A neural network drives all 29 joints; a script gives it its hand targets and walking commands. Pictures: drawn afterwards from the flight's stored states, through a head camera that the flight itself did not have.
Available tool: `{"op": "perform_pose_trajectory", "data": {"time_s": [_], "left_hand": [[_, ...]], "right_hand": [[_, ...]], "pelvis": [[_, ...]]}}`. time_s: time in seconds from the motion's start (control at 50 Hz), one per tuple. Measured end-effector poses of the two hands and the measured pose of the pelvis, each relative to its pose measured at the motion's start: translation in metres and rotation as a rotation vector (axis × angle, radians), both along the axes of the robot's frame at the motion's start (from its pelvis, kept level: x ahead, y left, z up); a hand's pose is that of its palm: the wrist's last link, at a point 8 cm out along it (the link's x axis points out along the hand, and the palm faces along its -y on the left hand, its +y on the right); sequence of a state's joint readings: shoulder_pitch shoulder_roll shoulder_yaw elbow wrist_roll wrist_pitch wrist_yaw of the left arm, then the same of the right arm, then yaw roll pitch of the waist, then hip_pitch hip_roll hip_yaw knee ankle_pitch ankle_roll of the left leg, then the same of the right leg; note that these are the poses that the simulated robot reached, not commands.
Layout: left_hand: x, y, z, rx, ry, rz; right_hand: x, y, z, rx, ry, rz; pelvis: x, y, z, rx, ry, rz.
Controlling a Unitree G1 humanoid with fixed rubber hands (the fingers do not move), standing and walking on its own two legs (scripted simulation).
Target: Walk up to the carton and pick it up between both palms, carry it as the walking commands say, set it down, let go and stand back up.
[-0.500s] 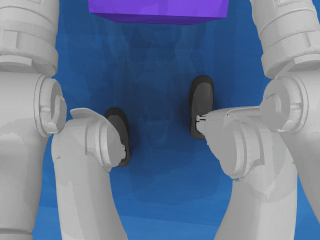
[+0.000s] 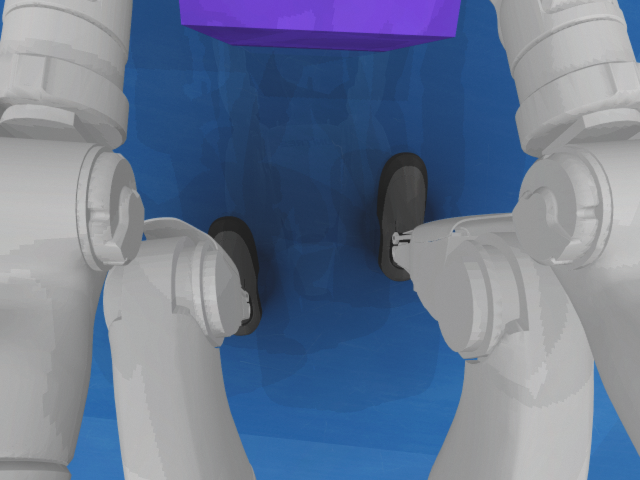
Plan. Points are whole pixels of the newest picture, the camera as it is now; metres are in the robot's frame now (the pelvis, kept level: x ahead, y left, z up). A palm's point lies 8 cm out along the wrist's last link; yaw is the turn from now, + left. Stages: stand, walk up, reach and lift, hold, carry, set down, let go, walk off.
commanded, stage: reach and lift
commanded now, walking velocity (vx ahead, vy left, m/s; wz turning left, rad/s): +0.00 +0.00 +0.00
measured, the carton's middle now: out of the picture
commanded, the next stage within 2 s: none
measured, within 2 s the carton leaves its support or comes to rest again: leaves its support in 0.48 s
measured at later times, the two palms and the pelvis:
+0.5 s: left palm out of the picture +0.59 +0.14 -0.19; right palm out of the picture +0.57 -0.16 -0.19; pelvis +0.00 +0.00 -0.01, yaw +1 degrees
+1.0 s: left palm out of the picture +0.60 +0.13 -0.13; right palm out of the picture +0.57 -0.15 -0.13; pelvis -0.01 +0.00 +0.00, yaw +1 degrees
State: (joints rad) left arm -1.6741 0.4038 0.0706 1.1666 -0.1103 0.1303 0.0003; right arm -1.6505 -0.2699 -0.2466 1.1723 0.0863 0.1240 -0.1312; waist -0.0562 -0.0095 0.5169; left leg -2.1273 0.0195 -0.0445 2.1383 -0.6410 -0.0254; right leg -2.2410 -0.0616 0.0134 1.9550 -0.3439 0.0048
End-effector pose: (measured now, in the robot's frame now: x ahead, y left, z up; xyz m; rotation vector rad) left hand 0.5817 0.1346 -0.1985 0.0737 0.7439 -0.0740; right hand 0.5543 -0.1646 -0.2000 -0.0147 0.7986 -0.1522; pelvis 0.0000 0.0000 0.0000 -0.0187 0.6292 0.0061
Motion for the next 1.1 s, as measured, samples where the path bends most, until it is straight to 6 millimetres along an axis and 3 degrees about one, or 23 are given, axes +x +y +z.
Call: {"op": "perform_pose_trajectory", "data": {"time_s": [0.36, 0.6, 0.96, 1.1], "left_hand": [[0.001, 0.001, 0.000, -0.021, 0.015, -0.004], [0.007, 0.003, 0.008, -0.001, -0.017, 0.025], [0.013, 0.000, 0.064, 0.031, -0.080, 0.087], [0.015, 0.001, 0.082, 0.036, -0.079, 0.076]], "right_hand": [[0.003, 0.000, 0.002, -0.010, 0.022, 0.011], [0.015, 0.005, 0.015, -0.020, -0.020, 0.008], [0.017, 0.011, 0.070, -0.032, -0.079, -0.051], [0.011, 0.012, 0.079, -0.025, -0.077, -0.066]], "pelvis": [[0.000, 0.002, -0.007, -0.013, 0.012, 0.017], [-0.001, 0.001, -0.007, -0.013, 0.007, 0.022], [-0.009, 0.003, -0.003, -0.017, -0.075, 0.032], [-0.008, 0.004, -0.002, -0.019, -0.076, 0.035]]}}
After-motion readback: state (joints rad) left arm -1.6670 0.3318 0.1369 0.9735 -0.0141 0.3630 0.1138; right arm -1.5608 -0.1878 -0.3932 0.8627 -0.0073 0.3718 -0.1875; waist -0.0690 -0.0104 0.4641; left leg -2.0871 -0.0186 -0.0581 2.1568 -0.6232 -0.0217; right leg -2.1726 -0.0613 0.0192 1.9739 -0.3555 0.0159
